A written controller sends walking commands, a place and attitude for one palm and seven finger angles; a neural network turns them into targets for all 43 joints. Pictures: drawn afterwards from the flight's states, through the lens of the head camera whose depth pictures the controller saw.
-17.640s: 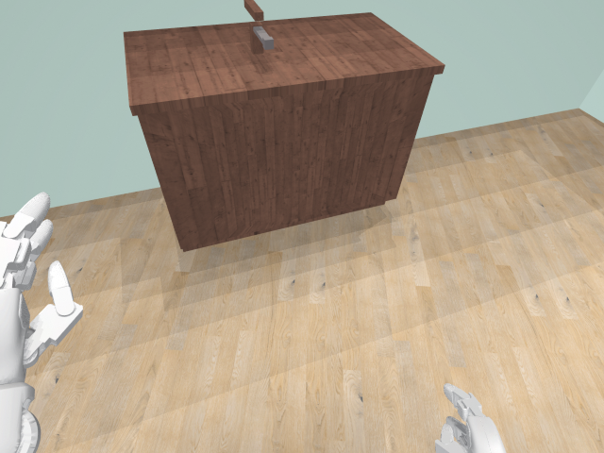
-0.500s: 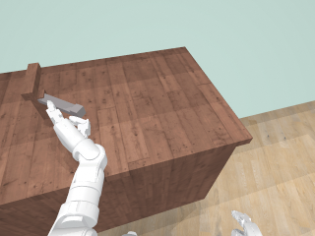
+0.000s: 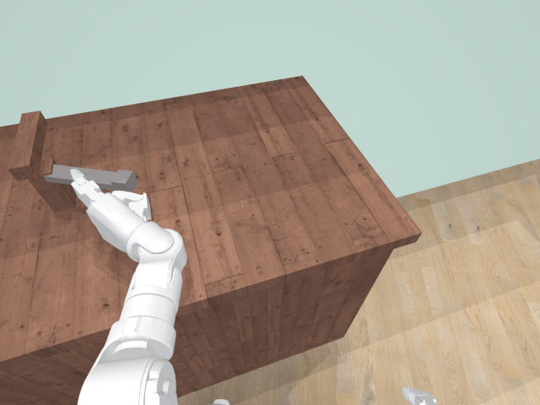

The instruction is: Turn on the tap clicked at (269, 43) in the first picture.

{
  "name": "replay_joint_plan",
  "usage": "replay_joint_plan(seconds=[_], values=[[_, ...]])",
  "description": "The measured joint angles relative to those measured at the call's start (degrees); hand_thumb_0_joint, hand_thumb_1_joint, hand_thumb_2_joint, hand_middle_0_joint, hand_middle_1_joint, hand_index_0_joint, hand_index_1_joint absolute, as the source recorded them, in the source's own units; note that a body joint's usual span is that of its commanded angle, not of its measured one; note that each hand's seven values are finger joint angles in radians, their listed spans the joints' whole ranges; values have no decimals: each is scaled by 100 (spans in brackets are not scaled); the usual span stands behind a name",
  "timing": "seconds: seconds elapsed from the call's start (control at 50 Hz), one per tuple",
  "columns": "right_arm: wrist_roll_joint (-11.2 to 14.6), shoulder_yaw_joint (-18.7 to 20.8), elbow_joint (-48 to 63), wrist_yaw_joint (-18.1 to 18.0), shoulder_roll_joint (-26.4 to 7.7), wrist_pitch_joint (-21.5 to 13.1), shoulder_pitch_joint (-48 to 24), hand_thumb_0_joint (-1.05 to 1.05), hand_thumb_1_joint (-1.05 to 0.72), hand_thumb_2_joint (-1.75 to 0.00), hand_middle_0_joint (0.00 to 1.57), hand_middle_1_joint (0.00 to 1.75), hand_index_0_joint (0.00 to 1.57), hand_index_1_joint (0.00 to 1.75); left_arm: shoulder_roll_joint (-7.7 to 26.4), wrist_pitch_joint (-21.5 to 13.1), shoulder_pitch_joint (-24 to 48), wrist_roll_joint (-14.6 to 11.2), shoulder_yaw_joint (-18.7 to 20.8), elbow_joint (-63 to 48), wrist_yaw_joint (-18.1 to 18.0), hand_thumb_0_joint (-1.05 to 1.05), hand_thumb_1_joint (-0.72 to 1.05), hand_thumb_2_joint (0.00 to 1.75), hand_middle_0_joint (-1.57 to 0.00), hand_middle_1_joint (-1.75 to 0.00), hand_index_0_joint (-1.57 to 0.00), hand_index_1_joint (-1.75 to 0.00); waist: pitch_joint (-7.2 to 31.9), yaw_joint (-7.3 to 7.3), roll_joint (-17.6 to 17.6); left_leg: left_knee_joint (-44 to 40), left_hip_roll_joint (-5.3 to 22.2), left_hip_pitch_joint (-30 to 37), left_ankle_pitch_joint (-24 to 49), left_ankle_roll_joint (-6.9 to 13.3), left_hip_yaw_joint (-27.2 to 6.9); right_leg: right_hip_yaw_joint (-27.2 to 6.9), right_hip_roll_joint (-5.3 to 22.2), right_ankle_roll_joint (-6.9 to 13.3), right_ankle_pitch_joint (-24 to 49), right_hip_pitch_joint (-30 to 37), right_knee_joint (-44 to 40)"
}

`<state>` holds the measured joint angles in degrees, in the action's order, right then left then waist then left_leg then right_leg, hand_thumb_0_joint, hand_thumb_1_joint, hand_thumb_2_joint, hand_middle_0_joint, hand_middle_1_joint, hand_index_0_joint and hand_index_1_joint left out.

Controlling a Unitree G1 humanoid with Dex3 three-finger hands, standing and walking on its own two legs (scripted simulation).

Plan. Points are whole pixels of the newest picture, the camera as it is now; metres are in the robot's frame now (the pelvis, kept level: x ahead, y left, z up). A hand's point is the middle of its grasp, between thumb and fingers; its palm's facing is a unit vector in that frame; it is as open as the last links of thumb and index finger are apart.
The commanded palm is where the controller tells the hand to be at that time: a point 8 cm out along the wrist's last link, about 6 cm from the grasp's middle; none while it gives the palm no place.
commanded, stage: push the lever round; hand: left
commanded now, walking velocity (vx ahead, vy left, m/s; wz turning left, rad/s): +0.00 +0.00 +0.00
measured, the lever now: (124, 182) +0.44 +0.25 +0.09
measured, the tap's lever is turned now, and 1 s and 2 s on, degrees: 62 77 76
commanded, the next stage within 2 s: lift the hand up off the lever in 0.38 s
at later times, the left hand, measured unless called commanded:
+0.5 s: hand (153, 185) +0.44 +0.20 +0.08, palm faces +0.82 -0.56 -0.11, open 7.6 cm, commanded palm +0.38 +0.21 +0.07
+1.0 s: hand (149, 178) +0.44 +0.21 +0.09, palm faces +0.82 -0.57 -0.09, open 7.8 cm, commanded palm +0.38 +0.21 +0.09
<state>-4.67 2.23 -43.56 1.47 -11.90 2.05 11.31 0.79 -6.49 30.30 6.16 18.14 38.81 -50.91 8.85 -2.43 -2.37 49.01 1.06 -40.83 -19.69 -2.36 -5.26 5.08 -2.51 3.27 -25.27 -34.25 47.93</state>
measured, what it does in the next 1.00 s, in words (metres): stands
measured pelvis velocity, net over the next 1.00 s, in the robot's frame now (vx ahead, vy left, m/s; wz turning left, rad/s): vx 0.01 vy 0.00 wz -0.01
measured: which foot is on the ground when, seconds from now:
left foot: down 0.00-1.00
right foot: down 0.00-1.00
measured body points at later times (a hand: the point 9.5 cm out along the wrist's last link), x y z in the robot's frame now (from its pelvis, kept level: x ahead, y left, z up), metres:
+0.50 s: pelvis +0.00 +0.00 +0.00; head +0.05 +0.00 +0.45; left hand +0.39 +0.23 +0.09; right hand +0.10 -0.24 -0.13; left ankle +0.04 +0.14 -0.70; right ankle -0.02 -0.08 -0.70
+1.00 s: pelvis +0.01 +0.00 +0.01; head +0.05 +0.00 +0.45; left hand +0.39 +0.23 +0.10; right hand +0.11 -0.24 -0.12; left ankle +0.04 +0.14 -0.70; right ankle -0.02 -0.08 -0.70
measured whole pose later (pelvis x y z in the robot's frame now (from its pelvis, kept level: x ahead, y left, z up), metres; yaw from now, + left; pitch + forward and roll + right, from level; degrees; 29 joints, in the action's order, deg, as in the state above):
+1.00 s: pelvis +0.01 +0.00 +0.01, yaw -1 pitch +12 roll -1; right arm -5.1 2.5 -43.8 2.9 -11.7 1.5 13.0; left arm 1.6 -4.2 35.0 7.2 20.3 41.0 -51.7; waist 8.8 -3.5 -2.0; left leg 47.0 1.2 -39.1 -20.0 -1.9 -4.4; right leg 4.2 -2.5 2.8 -24.9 -32.5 45.3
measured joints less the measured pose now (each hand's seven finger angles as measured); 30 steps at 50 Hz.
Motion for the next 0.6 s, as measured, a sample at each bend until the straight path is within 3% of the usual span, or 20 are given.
replay_joint_plan(seconds=[0.6], values=[[-95,38,-72,141,27,5,265,1,-91,-90,20,30,20,30,178,-75,721,188,373,686,-151,1,93,92,-16,-15,-14,-15,46,-163,23,59,14,-224,-60,22,63,-59,-4,-24,-35,-240,51]])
